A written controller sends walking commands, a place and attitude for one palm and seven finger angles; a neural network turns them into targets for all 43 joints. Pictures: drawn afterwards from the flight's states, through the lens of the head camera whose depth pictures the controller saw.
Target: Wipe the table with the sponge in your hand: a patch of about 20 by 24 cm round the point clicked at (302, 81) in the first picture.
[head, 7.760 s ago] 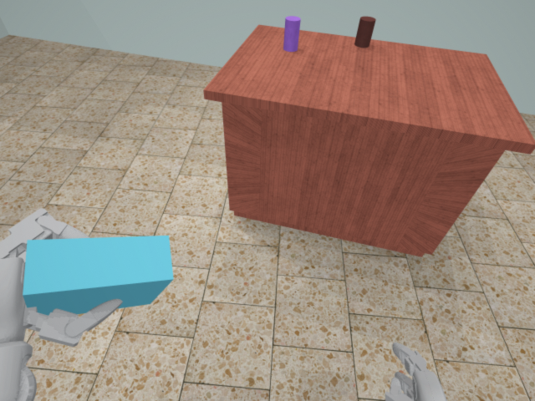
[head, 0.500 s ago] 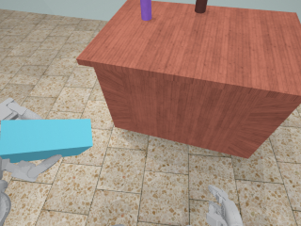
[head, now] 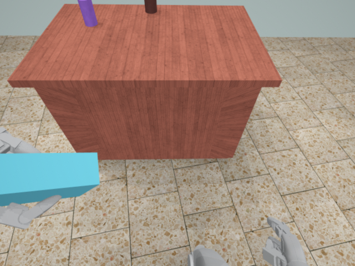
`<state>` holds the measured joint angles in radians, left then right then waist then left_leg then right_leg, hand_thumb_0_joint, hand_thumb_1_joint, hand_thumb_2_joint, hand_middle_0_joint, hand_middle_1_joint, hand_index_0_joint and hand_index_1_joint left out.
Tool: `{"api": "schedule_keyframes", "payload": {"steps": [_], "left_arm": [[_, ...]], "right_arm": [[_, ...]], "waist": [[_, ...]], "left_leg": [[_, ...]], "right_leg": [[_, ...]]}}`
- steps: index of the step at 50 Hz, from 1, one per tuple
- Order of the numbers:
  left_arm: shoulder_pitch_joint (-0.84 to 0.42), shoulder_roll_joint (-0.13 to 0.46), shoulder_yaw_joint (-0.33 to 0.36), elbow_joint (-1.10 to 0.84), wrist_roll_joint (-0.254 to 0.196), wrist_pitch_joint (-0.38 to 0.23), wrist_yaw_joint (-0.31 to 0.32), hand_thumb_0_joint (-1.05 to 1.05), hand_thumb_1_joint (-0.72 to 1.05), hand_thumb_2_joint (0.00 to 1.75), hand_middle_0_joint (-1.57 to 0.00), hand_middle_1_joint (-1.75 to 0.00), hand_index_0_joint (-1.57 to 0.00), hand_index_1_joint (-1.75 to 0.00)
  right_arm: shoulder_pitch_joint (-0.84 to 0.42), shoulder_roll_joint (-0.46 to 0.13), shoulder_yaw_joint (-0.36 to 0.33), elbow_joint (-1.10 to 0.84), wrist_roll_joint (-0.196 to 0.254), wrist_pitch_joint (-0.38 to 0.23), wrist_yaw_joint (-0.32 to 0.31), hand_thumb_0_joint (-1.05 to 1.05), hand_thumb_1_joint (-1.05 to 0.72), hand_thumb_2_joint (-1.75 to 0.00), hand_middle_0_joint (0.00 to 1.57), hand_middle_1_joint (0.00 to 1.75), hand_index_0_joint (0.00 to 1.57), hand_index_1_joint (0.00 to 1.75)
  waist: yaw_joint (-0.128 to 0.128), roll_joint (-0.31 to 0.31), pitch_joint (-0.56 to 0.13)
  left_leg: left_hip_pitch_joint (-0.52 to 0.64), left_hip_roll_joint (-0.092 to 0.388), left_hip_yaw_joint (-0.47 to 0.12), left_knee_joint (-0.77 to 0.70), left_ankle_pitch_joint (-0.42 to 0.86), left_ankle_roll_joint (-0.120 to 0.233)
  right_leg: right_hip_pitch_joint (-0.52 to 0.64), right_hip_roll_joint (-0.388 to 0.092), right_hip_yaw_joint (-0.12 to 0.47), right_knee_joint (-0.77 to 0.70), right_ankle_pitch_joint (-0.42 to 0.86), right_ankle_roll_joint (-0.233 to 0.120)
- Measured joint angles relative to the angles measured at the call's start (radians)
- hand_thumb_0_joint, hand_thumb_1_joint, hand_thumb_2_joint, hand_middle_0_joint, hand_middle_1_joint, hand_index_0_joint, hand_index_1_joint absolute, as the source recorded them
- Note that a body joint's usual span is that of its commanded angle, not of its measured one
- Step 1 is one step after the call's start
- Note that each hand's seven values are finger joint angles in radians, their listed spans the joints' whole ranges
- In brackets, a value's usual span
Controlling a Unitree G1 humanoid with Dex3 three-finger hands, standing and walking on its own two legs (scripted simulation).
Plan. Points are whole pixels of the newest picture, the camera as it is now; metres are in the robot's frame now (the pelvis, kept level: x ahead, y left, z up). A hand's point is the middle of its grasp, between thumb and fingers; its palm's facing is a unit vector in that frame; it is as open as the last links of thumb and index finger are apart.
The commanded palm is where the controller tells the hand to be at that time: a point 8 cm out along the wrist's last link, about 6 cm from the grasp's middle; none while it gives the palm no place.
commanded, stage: turn to face it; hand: left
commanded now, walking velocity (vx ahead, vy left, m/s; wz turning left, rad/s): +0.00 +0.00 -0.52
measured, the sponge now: (60, 178) +0.22 +0.22 +0.14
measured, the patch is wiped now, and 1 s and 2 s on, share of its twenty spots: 0.00 0.00 0.00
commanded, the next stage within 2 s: take the last steps up to it in 0.50 s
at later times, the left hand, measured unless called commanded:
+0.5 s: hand (102, 180) +0.21 +0.13 +0.18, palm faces +0.10 -0.82 -0.57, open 9.8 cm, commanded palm +0.16 +0.19 +0.19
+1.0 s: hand (113, 189) +0.20 +0.12 +0.18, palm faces +0.10 -0.86 -0.51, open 9.8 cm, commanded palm +0.15 +0.18 +0.19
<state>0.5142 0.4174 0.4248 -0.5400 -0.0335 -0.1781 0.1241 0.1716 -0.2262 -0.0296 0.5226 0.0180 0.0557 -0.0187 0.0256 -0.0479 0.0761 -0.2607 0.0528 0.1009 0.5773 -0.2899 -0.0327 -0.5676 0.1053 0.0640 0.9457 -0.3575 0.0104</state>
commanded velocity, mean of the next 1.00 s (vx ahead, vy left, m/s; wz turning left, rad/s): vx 0.13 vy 0.06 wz -0.14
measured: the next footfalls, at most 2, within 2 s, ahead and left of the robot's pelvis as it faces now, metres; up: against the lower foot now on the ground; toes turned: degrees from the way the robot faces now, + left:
right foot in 0.16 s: +0.04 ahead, -0.15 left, +0.00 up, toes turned -9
left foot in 0.52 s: -0.01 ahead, +0.07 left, +0.00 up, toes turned -9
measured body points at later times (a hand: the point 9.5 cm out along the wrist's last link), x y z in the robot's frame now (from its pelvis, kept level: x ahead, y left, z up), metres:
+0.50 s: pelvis -0.06 -0.05 +0.01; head +0.00 -0.06 +0.45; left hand +0.20 +0.18 +0.21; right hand +0.04 -0.34 -0.08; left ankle -0.05 +0.08 -0.72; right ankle +0.00 -0.14 -0.72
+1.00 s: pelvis -0.07 -0.05 +0.02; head -0.04 -0.07 +0.47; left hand +0.19 +0.16 +0.20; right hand +0.00 -0.32 -0.09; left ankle -0.03 +0.07 -0.68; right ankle -0.09 -0.17 -0.72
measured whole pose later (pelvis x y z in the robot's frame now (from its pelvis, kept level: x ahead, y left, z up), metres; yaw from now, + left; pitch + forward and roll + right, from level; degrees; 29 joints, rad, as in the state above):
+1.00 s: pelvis -0.07 -0.05 +0.02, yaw -15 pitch +1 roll +1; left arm 0.53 0.40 0.36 -0.49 0.00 -0.24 0.13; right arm 0.22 -0.21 -0.01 0.63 0.01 -0.01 -0.04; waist -0.04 -0.01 0.05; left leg -0.41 0.06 0.09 0.81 -0.38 -0.01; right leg -0.26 -0.06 -0.09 0.46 -0.22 -0.01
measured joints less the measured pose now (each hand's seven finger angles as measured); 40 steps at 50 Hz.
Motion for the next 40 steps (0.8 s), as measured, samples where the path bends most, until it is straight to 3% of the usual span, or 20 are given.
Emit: {"api": "schedule_keyframes", "payload": {"steps": [1,3,7,9,12,15,19,23,26,27,29,31,33,37,38,40], "left_arm": [[-0.007,-0.015,-0.011,0.021,0.004,0.004,-0.002,-0.01,-0.46,1.0,-0.77,-1.36,-0.77,-1.35],[-0.022,-0.051,-0.04,0.046,0.006,0.02,0.0,-0.01,-0.46,1.0,-0.77,-1.36,-0.77,-1.35],[-0.071,-0.076,-0.084,0.043,0.011,0.026,0.012,-0.01,-0.46,1.0,-0.77,-1.36,-0.77,-1.35],[-0.127,-0.072,-0.098,0.039,0.022,0.021,0.012,-0.01,-0.46,1.0,-0.77,-1.36,-0.77,-1.35],[-0.183,-0.065,-0.11,0.033,0.014,0.01,0.004,-0.01,-0.46,1.0,-0.77,-1.36,-0.77,-1.35],[-0.111,-0.037,-0.072,-0.005,-0.004,-0.012,-0.003,-0.01,-0.46,1.0,-0.77,-1.36,-0.77,-1.35],[0.027,0.025,-0.012,-0.059,-0.013,-0.041,-0.005,-0.01,-0.46,1.0,-0.77,-1.36,-0.77,-1.35],[0.086,0.061,0.024,-0.093,-0.009,-0.052,0.002,-0.01,-0.46,1.01,-0.77,-1.36,-0.77,-1.35],[0.082,0.049,0.021,-0.091,-0.005,-0.048,0.009,-0.01,-0.46,1.01,-0.77,-1.36,-0.77,-1.35],[0.067,0.044,0.017,-0.078,-0.003,-0.047,0.01,-0.01,-0.46,1.01,-0.77,-1.36,-0.77,-1.35],[0.04,0.022,0.002,-0.043,0.007,-0.038,0.012,-0.01,-0.46,1.01,-0.77,-1.36,-0.77,-1.35],[0.025,-0.006,-0.013,-0.003,0.018,-0.026,0.014,-0.01,-0.46,1.01,-0.77,-1.36,-0.77,-1.35],[0.003,-0.038,-0.039,0.027,0.025,-0.007,0.015,-0.01,-0.46,1.01,-0.77,-1.36,-0.77,-1.35],[-0.037,-0.068,-0.087,0.045,0.038,0.005,0.028,-0.01,-0.46,1.01,-0.77,-1.36,-0.77,-1.35],[-0.049,-0.065,-0.093,0.047,0.042,0.0,0.03,-0.01,-0.46,1.01,-0.77,-1.36,-0.77,-1.35],[-0.087,-0.072,-0.114,0.066,0.049,-0.01,0.026,-0.01,-0.46,1.01,-0.77,-1.36,-0.77,-1.35]], "right_arm": [[0.009,0.014,0.005,0.002,0.001,-0.007,0.002,0.01,-0.91,-0.9,0.19,0.29,0.2,0.3],[0.025,0.035,0.019,0.006,0.007,-0.026,0.008,0.01,-0.91,-0.9,0.19,0.29,0.2,0.3],[0.04,0.069,0.055,0.002,0.006,-0.081,0.023,0.01,-0.91,-0.9,0.2,0.3,0.2,0.3],[0.024,0.072,0.064,0.01,0.006,-0.1,0.03,0.01,-0.9,-0.9,0.2,0.3,0.2,0.3],[-0.028,0.06,0.063,0.053,-0.002,-0.087,0.027,0.01,-0.9,-0.9,0.2,0.3,0.2,0.3],[-0.058,0.042,0.051,0.053,-0.006,-0.052,0.028,0.01,-0.9,-0.9,0.2,0.3,0.2,0.3],[-0.045,0.011,0.019,0.035,-0.007,-0.034,0.022,0.01,-0.91,-0.9,0.2,0.3,0.2,0.3],[-0.012,-0.028,-0.007,0.039,-0.005,-0.037,0.01,0.01,-0.91,-0.9,0.2,0.3,0.2,0.3],[0.011,-0.053,-0.019,0.042,-0.004,-0.041,-0.001,0.01,-0.91,-0.9,0.19,0.29,0.2,0.3],[0.014,-0.049,-0.023,0.047,-0.004,-0.043,-0.008,0.01,-0.91,-0.9,0.19,0.29,0.2,0.3],[0.025,-0.036,-0.024,0.05,-0.002,-0.046,-0.018,0.01,-0.91,-0.9,0.19,0.29,0.2,0.3],[0.039,-0.017,-0.019,0.055,-0.005,-0.061,-0.023,0.01,-0.91,-0.9,0.19,0.29,0.2,0.3],[0.053,0.003,-0.009,0.059,-0.003,-0.08,-0.019,0.01,-0.91,-0.9,0.19,0.29,0.2,0.3],[0.064,0.041,0.028,0.069,-0.001,-0.113,-0.013,0.01,-0.91,-0.9,0.19,0.29,0.2,0.3],[0.062,0.05,0.037,0.07,-0.002,-0.118,-0.013,0.01,-0.91,-0.9,0.2,0.3,0.2,0.3],[0.04,0.053,0.044,0.089,-0.006,-0.114,-0.014,0.01,-0.9,-0.9,0.2,0.3,0.2,0.3]], "waist": [[0.008,0.01,-0.005],[0.033,0.037,-0.01],[0.058,0.079,0.012],[0.046,0.108,0.046],[0.006,0.1,0.09],[-0.034,0.076,0.097],[-0.072,0.05,0.073],[-0.061,0.022,0.039],[-0.056,0.021,0.012],[-0.051,0.007,0.011],[-0.029,-0.006,0.004],[-0.019,0.007,-0.017],[-0.011,0.03,-0.033],[-0.003,0.058,-0.055],[-0.004,0.06,-0.058],[-0.02,0.09,-0.046]], "left_leg": [[0.005,0.014,0.005,0.004,-0.011,-0.006],[0.014,0.05,0.02,0.01,-0.022,-0.023],[-0.007,0.126,0.04,0.081,-0.048,-0.064],[-0.05,0.162,0.01,0.175,-0.1,-0.062],[-0.155,0.081,-0.073,0.439,-0.213,-0.045],[-0.207,0.017,-0.076,0.56,-0.178,-0.043],[-0.178,-0.017,-0.05,0.416,-0.167,-0.039],[-0.093,-0.036,-0.044,0.182,-0.169,-0.018],[-0.001,-0.03,-0.042,-0.027,-0.063,0.007],[0.007,-0.037,-0.034,-0.039,-0.019,0.019],[0.021,-0.035,-0.014,-0.029,-0.015,0.033],[0.03,-0.016,-0.008,-0.024,-0.027,0.033],[0.038,0.006,-0.01,-0.022,-0.031,0.026],[0.027,0.038,-0.009,0.026,-0.054,0.008],[0.012,0.042,-0.009,0.058,-0.069,0.002],[-0.031,0.048,-0.041,0.155,-0.138,0.017]], "right_leg": [[-0.006,-0.018,-0.02,0.078,-0.022,0.012],[0.028,-0.064,-0.057,0.091,-0.053,0.028],[0.193,-0.128,-0.1,-0.175,-0.053,0.045],[0.215,-0.106,-0.131,-0.226,0.038,-0.007],[0.192,-0.094,-0.132,-0.224,0.048,-0.062],[0.184,-0.074,-0.093,-0.304,0.112,-0.072],[0.181,-0.054,-0.058,-0.402,0.185,-0.078],[0.169,-0.042,-0.032,-0.443,0.223,-0.076],[0.153,-0.029,-0.03,-0.428,0.226,-0.067],[0.148,-0.035,-0.023,-0.408,0.217,-0.059],[0.124,-0.041,-0.024,-0.295,0.072,-0.029],[0.097,-0.048,-0.051,-0.131,-0.021,-0.005],[0.118,-0.07,-0.081,-0.083,-0.047,0.007],[0.262,-0.117,-0.132,-0.289,-0.035,0.013],[0.293,-0.123,-0.139,-0.351,0.009,0.005],[0.286,-0.108,-0.161,-0.339,0.066,-0.024]]}}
